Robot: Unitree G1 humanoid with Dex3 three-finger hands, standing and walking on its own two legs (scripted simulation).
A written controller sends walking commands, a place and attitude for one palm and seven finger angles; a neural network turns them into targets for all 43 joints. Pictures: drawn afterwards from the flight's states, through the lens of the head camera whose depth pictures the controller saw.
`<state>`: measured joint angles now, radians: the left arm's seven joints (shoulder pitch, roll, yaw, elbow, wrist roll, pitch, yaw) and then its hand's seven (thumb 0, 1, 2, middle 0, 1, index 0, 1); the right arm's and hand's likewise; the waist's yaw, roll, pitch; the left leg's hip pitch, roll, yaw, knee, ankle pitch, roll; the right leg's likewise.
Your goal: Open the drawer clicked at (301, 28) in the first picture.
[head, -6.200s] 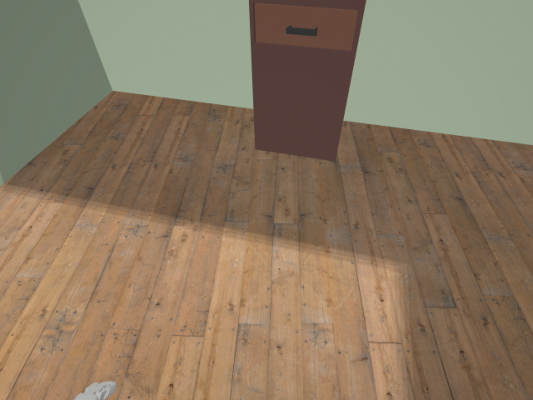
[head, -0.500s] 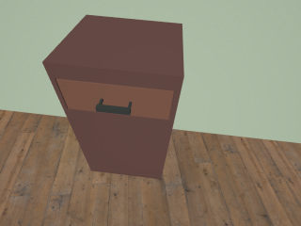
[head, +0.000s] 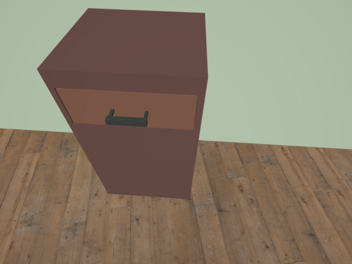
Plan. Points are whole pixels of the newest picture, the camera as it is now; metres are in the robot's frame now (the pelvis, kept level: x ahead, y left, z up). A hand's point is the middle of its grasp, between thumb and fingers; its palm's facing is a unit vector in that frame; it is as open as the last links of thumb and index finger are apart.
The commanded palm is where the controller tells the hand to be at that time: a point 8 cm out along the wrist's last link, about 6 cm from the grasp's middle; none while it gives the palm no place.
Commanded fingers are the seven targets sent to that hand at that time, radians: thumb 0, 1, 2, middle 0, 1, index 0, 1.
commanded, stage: look again from close up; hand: left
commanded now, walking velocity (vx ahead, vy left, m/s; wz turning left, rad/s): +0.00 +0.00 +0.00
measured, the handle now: (127, 117) +0.56 +0.18 -0.04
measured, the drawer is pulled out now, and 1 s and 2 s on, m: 0.00 0.00 0.00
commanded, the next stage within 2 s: shuffle to correct the standing spot in 0.34 s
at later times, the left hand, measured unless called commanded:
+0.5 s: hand out of the picture -0.05 +0.15 -0.18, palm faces +0.04 -0.99 -0.15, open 7.4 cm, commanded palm none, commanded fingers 0.00 0.90 0.90 -0.20 -0.30 -0.20 -0.30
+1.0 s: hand out of the picture +0.04 +0.17 -0.18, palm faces +0.06 -0.98 -0.18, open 7.3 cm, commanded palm none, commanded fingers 0.00 0.90 0.90 -0.20 -0.30 -0.20 -0.30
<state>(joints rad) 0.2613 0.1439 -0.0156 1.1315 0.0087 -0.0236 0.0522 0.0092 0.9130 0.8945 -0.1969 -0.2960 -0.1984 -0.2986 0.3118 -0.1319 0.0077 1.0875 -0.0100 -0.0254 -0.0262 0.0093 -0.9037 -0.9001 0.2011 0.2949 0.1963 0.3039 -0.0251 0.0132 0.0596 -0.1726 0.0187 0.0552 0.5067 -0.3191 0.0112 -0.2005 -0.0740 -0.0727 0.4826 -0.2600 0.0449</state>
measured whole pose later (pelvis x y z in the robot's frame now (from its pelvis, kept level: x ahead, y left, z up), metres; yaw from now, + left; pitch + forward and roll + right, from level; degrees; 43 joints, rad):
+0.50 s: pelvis -0.03 -0.01 +0.00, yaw +0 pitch -2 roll +0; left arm 0.35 0.13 -0.01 1.10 0.02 0.00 0.03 0.01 0.91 0.89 -0.20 -0.30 -0.20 -0.30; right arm 0.34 -0.14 0.01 1.08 -0.01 -0.01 -0.02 0.01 -0.91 -0.90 0.20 0.29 0.19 0.30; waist 0.00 0.00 0.02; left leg -0.20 0.02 0.05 0.51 -0.27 0.00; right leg -0.22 -0.07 -0.08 0.49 -0.22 0.03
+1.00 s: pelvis +0.04 +0.01 -0.01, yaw +1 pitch -1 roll -1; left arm 0.33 0.12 0.02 1.08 0.01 -0.04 0.04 0.02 0.93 0.89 -0.20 -0.30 -0.20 -0.30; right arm 0.40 -0.10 0.01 1.12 -0.01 -0.02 -0.04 0.01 -0.90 -0.90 0.20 0.29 0.19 0.30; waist -0.02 0.03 0.02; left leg -0.18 0.02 0.05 0.62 -0.41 0.02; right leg -0.22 -0.04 -0.14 0.59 -0.35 -0.01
